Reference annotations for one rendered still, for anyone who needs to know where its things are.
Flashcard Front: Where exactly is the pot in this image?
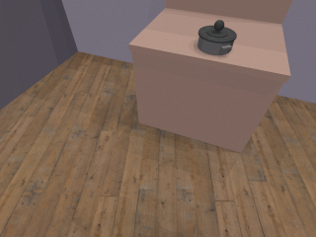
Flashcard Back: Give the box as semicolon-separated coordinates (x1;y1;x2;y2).
197;37;234;55

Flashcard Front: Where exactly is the lid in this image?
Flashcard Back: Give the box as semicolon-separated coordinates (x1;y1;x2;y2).
198;25;237;43

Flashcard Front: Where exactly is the knob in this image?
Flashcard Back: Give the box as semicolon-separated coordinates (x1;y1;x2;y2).
214;20;224;31

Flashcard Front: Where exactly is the table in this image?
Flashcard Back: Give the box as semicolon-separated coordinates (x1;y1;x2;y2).
128;0;293;153

